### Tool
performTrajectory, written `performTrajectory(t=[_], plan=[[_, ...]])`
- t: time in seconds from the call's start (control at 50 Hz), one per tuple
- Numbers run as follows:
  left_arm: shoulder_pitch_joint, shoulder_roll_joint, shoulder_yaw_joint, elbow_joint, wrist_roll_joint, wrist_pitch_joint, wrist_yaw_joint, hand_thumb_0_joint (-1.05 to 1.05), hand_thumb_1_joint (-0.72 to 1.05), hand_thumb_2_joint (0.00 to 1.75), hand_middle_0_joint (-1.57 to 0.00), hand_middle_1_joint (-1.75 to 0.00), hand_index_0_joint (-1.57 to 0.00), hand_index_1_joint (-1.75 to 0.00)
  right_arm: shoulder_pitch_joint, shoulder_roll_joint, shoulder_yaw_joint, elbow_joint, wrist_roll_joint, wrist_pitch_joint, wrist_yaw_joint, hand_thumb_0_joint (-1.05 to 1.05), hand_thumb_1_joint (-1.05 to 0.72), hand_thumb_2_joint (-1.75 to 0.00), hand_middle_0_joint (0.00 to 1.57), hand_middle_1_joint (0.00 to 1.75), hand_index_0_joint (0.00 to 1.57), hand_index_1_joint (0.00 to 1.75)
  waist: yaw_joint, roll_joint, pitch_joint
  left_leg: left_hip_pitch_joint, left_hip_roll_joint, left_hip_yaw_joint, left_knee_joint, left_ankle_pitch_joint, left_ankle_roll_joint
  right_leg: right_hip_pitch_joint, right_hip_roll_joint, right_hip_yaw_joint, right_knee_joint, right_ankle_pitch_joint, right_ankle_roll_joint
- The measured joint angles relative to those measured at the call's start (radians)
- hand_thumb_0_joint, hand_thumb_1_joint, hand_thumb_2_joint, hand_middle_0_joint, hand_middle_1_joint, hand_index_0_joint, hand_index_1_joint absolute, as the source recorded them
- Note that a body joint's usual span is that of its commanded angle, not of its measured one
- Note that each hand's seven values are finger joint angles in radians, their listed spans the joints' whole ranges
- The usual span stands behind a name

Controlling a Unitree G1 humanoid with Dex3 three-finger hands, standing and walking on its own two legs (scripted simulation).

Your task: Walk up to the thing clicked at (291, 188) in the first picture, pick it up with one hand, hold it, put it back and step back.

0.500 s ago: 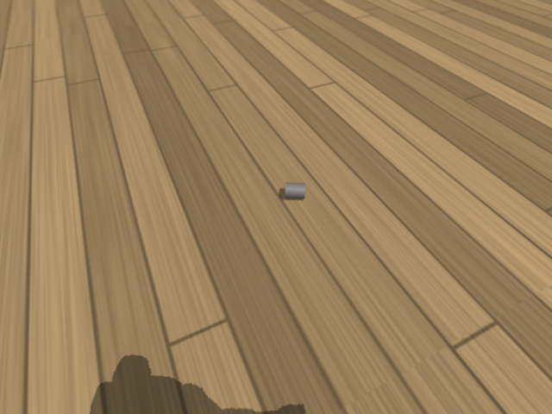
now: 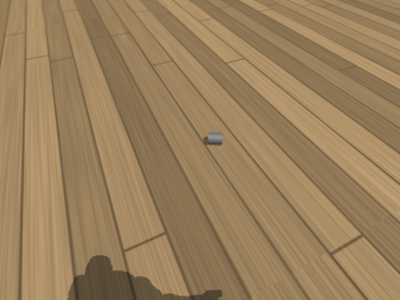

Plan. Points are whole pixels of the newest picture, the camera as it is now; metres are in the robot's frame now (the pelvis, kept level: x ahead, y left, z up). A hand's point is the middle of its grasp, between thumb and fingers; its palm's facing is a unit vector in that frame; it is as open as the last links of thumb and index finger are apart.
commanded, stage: stand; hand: left
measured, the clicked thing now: (215, 138) +1.27 -0.07 -0.74
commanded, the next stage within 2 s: walk up in 0.62 s
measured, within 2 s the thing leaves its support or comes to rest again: neither
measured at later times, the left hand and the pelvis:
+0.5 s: hand out of the picture +0.08 +0.25 -0.16, palm faces -0.03 -0.94 -0.34, open 7.4 cm; pelvis +0.00 +0.00 +0.00, yaw +0 degrees
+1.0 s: hand out of the picture +0.16 +0.21 -0.15, palm faces -0.01 -0.91 -0.42, open 7.4 cm; pelvis +0.08 -0.09 -0.03, yaw -1 degrees
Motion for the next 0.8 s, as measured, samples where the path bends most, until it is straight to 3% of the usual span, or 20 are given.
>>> performTrajectory(t=[0.62, 0.7, 0.76, 0.8], plan=[[0.003, 0.003, 0.005, 0.004, 0.000, 0.001, 0.000, 0.01, 0.91, 0.90, -0.20, -0.30, -0.20, -0.30, 0.014, -0.001, 0.000, 0.001, 0.000, 0.003, 0.000, 0.00, -0.90, -0.90, 0.21, 0.30, 0.20, 0.30, -0.001, -0.001, 0.001, 0.011, 0.006, -0.002, -0.014, 0.001, -0.006, 0.011, 0.006, -0.002, -0.014, 0.002, -0.006], [0.044, 0.024, 0.063, -0.046, 0.033, 0.020, -0.051, 0.01, 0.91, 0.90, -0.20, -0.30, -0.21, -0.30, 0.073, -0.001, -0.044, -0.048, -0.019, -0.034, 0.020, 0.00, -0.90, -0.90, 0.21, 0.30, 0.20, 0.30, 0.003, -0.022, -0.030, -0.022, -0.002, 0.010, 0.057, -0.114, 0.038, -0.097, 0.003, 0.014, 0.222, -0.218, -0.023], [0.052, 0.060, 0.090, -0.078, 0.041, 0.030, -0.074, 0.01, 0.91, 0.90, -0.20, -0.30, -0.21, -0.30, 0.125, -0.017, -0.067, -0.084, -0.024, -0.064, 0.016, 0.00, -0.90, -0.90, 0.21, 0.30, 0.20, 0.30, -0.008, -0.033, -0.025, -0.016, 0.005, 0.007, 0.051, -0.071, 0.044, -0.232, -0.004, 0.052, 0.476, -0.229, -0.024], [0.060, 0.085, 0.105, -0.102, 0.038, 0.030, -0.090, 0.01, 0.91, 0.90, -0.20, -0.30, -0.20, -0.30, 0.156, -0.031, -0.077, -0.090, -0.030, -0.063, 0.016, 0.00, -0.90, -0.90, 0.21, 0.30, 0.20, 0.30, -0.007, -0.046, -0.020, 0.003, 0.012, 0.012, 0.047, -0.081, 0.029, -0.285, -0.036, 0.064, 0.513, -0.222, -0.017]])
